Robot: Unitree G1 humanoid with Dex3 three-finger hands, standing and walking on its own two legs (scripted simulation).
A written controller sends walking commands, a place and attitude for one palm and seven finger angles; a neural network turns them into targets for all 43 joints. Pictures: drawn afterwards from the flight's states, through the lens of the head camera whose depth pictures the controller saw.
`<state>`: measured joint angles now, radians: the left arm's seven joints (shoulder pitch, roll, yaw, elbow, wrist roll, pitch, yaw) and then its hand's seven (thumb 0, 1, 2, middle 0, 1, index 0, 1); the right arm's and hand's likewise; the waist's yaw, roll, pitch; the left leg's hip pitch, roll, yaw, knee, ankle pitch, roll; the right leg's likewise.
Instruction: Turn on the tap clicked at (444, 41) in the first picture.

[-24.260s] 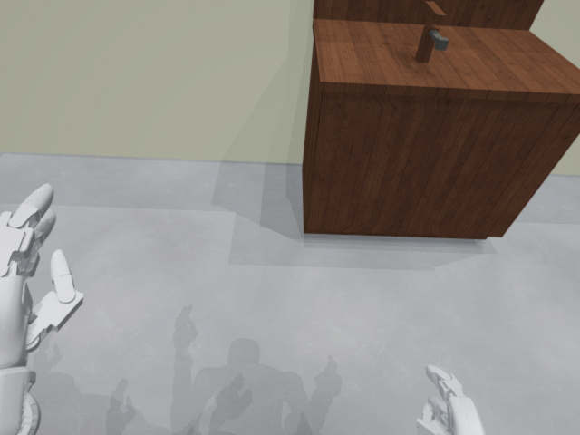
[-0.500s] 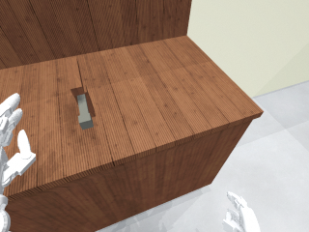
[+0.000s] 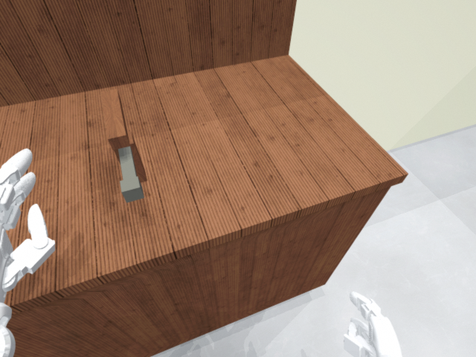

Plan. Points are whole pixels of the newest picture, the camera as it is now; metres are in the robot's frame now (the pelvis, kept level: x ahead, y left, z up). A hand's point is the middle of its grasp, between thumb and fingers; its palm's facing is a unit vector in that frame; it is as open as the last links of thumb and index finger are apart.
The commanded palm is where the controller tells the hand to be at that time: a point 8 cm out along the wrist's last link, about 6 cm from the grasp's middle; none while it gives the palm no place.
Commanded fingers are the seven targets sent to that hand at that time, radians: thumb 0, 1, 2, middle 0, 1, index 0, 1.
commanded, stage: shuffle to correct the standing spot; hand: left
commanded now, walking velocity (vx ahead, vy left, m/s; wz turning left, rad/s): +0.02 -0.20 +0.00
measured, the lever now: (132, 189) +0.34 +0.19 +0.11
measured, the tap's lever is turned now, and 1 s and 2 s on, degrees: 0 0 0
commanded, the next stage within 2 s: come to a stop and stand still in 1.04 s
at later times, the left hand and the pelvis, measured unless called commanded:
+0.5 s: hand (45, 252) +0.21 +0.24 +0.16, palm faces +0.36 -0.85 -0.39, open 7.4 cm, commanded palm +0.15 +0.28 +0.18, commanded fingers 0.00 0.90 0.90 -0.20 -0.30 -0.20 -0.30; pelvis +0.00 +0.00 +0.00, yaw +1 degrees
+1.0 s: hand (55, 247) +0.21 +0.23 +0.17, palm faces +0.36 -0.85 -0.38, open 7.4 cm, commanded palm +0.15 +0.27 +0.18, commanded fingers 0.00 0.90 0.90 -0.20 -0.30 -0.20 -0.30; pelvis +0.00 -0.01 +0.00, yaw +1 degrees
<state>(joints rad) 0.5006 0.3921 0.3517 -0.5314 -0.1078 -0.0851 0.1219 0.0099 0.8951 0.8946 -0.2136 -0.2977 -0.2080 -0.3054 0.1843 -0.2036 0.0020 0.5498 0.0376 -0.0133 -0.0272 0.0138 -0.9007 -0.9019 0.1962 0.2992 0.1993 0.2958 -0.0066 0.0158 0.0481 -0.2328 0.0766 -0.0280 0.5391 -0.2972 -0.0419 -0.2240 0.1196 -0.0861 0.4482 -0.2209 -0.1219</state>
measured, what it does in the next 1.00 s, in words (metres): stands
